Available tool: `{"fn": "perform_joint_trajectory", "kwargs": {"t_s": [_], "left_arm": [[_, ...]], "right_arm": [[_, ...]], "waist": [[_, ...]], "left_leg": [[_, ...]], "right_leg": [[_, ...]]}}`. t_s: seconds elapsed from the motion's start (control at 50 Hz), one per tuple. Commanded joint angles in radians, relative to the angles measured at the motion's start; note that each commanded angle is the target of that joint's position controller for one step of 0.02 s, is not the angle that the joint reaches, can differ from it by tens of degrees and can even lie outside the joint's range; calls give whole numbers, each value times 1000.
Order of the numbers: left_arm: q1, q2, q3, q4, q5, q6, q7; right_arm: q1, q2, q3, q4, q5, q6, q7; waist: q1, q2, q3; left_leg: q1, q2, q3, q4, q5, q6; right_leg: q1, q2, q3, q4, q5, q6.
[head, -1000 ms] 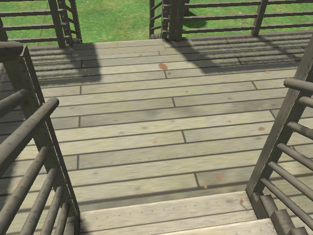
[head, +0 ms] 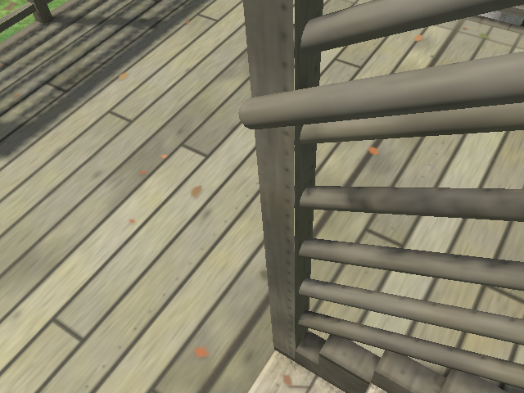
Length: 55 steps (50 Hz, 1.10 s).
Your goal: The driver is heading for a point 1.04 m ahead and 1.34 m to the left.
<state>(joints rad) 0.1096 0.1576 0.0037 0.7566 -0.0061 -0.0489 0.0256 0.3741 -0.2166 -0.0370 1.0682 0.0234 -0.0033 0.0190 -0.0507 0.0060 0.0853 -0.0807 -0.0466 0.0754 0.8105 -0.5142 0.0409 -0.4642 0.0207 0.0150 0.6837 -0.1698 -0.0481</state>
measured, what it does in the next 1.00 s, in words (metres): goes down, turning left: left foot, then right foot 0.16 m lower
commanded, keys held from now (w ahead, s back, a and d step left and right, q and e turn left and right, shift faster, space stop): shift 0.06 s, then q+shift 0.94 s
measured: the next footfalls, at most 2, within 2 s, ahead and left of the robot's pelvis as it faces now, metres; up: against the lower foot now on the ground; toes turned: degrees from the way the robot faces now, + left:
left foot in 0.40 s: -0.08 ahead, +0.16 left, +0.00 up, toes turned +27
right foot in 0.80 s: +0.26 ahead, +0.09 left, -0.16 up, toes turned +33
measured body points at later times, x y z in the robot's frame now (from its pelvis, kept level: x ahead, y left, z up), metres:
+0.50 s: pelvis +0.01 +0.07 -0.04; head +0.04 +0.08 +0.41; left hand +0.11 +0.40 -0.10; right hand +0.18 -0.16 -0.15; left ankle -0.12 +0.13 -0.71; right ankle +0.09 -0.07 -0.67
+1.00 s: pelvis +0.12 +0.10 -0.17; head +0.14 +0.10 +0.28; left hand -0.06 +0.31 -0.29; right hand +0.38 +0.04 -0.28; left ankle +0.04 +0.20 -0.69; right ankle +0.23 +0.07 -0.87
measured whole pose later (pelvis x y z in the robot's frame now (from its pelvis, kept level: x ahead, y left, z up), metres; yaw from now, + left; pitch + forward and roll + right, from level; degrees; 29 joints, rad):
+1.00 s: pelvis +0.12 +0.10 -0.17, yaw +48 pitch +1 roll -2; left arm 0.39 0.24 0.02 0.87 0.08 -0.12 0.02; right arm 0.27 -0.28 0.02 0.61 -0.08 0.02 0.07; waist 0.03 0.09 -0.02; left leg -0.95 0.07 -0.02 1.80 -0.35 -0.08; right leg -0.45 -0.08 -0.26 0.76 -0.32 -0.05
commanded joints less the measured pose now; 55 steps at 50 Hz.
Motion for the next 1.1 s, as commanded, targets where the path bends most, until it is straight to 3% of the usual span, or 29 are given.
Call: {"fn": "perform_joint_trajectory", "kwargs": {"t_s": [0.02, 0.04, 0.06, 0.12, 0.2, 0.26, 0.28, 0.3, 0.36, 0.4, 0.42, 0.44, 0.46, 0.5, 0.52, 0.54, 0.58, 0.6, 0.62, 0.66, 0.72, 0.78, 0.8, 0.82, 0.86, 0.9, 0.96, 1.04, 1.1], "left_arm": [[358, 135, 28, 83, 20, -10, -5], [266, 128, 21, 89, 17, -7, -1], [203, 110, 51, 82, -62, 2, -33], [70, 191, 88, 19, -10, 3, -17], [76, 157, 94, 11, -28, 7, 23], [9, 225, 119, -79, -16, 43, 22], [51, 109, 55, -75, 134, -31, -2], [58, 164, 75, -63, 132, -66, -5], [44, 250, 71, -115, 95, -105, 35], [150, 326, 93, -95, 76, -88, 34], [39, 381, 121, -111, 76, -77, 4], [29, 343, 130, -221, 66, -73, -28], [-172, 327, 124, -326, 63, -85, -47], [-337, 186, 73, -341, 30, -91, -52], [-240, 217, 80, -353, 32, -91, -64], [-179, 224, 64, -332, 47, -74, -61], [-13, 215, 39, -210, 116, -32, -41], [3, 215, 28, -183, 102, -39, -30], [14, 180, 7, -182, 143, -50, -32], [-68, 154, -24, -190, 133, -69, -66], [25, 225, 6, -189, 138, 1, -128], [348, 260, 39, -135, 81, -14, -64], [491, 320, 71, -78, 66, -20, -53], [458, 322, 82, -137, 77, -21, -58], [265, 322, 67, -169, 52, -31, -82], [246, 219, 37, -78, 73, -65, -56], [228, 123, 15, 34, 89, -104, 7], [53, 282, 63, 13, 94, -153, 52], [107, 310, 91, 19, 107, -138, 64]], "right_arm": [[173, -75, -22, -42, -24, 37, -5], [116, -68, -25, -65, -34, 60, 1], [15, -55, -26, -97, 9, 77, 12], [-104, -133, -43, -133, 26, 66, 6], [-202, -107, -32, -212, 7, 50, -13], [-166, -130, -29, -229, 3, 71, 31], [23, -133, 2, -218, -155, 5, 26], [61, -137, -20, -208, -185, -40, 18], [-177, -169, -33, -346, -179, -43, 39], [-186, -147, -28, -386, -133, -22, 35], [-44, -160, -42, -375, -76, -39, 14], [56, -313, -66, -347, -42, -73, -27], [126, -364, -62, -352, -77, -112, -30], [243, -285, -50, -273, -118, -161, -1], [128, -303, -46, -355, -69, -169, 15], [-55, -276, -36, -371, -62, -142, 20], [-282, -228, -1, -452, -81, -82, 37], [-165, -153, 20, -425, -108, -87, 10], [-100, -127, 45, -432, -89, -91, -19], [-6, -131, 55, -429, -73, -111, -49], [-37, -265, 48, -396, -125, -115, 15], [-105, -261, 49, -410, -103, -97, 58], [-19, -222, 37, -353, -115, -83, 93], [191, -93, 54, -344, -81, -72, 95], [108, -146, 46, -448, -74, -63, 59], [-25, -61, 81, -482, -73, -26, 15], [29, -37, 77, -505, -128, 24, 66], [-37, -107, 32, -568, -107, 42, 101], [-114, -88, 15, -575, -114, 40, 98]], "waist": [[92, 12, -400], [75, -59, -270], [71, -22, -191], [45, -103, -148], [31, -67, -185], [7, -97, -232], [-21, 5, -119], [-37, -56, -68], [72, -69, -51], [118, -81, -107], [27, -45, -156], [35, 362, -151], [-27, 342, -112], [-110, 3, -71], [-50, 164, -106], [1, 210, 58], [118, 58, -9], [45, -47, -49], [22, 35, -135], [-50, -15, -74], [50, 88, -30], [197, 12, -75], [217, -185, -135], [85, -357, -413], [32, -153, -315], [42, -25, -133], [11, -41, -136], [3, -51, -65], [73, -91, -51]], "left_leg": [[-293, -52, -225, 428, -99, -53], [-292, -46, -251, 440, -44, -60], [-355, -13, -226, 415, 25, -47], [-224, 14, -153, 445, 256, -89], [-394, 66, -133, 624, 200, -125], [-397, 100, -101, 573, 249, -150], [-133, 134, -174, 626, 272, -111], [-89, 103, -132, 680, 245, -115], [-275, 113, -67, 306, 345, -86], [-284, 66, 17, 76, 259, -76], [-122, 49, 18, -122, 283, -68], [-79, 143, -216, -300, 961, 86], [-5, 242, -502, -271, 1112, 224], [255, 291, -492, -128, 1101, 138], [222, 360, -599, -77, 1200, 182], [65, 397, -671, -165, 826, 205], [-370, 282, -505, -140, 374, 213], [-334, 217, -399, -8, 307, 139], [-272, 121, -311, 50, 267, 125], [-338, 67, -289, 100, 81, 86], [-663, 112, -386, 74, -135, 86], [-716, 76, -447, 349, -15, 65], [-684, -55, -303, 725, -10, -33], [-852, -87, -182, 1165, -267, -68], [-1020, -22, -173, 1294, -96, -118], [-1094, 115, -235, 1182, 144, -144], [-915, 190, -153, 1022, 216, -111], [-608, 218, -69, 526, 243, -117], [-566, 169, 15, 436, 212, -68]], "right_leg": [[616, -419, 469, -89, 1435, -309], [458, -375, 404, -169, 1156, -293], [362, -302, 314, -231, 759, -237], [178, -229, 131, -345, 571, -228], [244, -289, 56, -261, 710, -309], [194, -284, -10, -209, 487, -273], [-74, -353, 32, -251, 260, -183], [-176, -359, -4, -213, 150, -164], [3, -382, -11, -41, -92, -80], [98, -446, 72, 72, 45, -96], [24, -423, 37, 160, 142, -76], [-133, -173, -184, 512, -135, 42], [-434, 0, -114, 696, -518, 89], [-798, -3, 46, 754, -449, 93], [-791, -32, 142, 720, -415, 121], [-918, -95, 140, 714, -297, 103], [-516, -72, 92, 605, 44, 70], [-477, -91, 113, 492, 319, 118], [-451, -71, 56, 403, 396, 137], [-354, -96, 13, 108, 579, 127], [93, -108, -4, 9, 585, 42], [550, -85, -62, -129, 409, -8], [665, -155, -3, -230, 472, -98], [880, -312, 75, 149, 1102, -276], [495, -511, 460, -146, 521, -401], [268, -565, 411, -311, 66, -327], [32, -457, 190, -341, -56, -227], [-122, -379, -85, -423, -354, -37], [23, -462, -90, -446, -412, -59]]}}
Velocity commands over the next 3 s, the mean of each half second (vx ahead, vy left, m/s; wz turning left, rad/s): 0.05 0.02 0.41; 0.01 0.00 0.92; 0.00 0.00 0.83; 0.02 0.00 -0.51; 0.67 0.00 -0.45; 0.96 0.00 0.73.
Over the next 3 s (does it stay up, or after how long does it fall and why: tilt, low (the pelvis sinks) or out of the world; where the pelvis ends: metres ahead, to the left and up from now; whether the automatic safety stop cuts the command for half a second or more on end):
stays up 0.73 0.72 -0.32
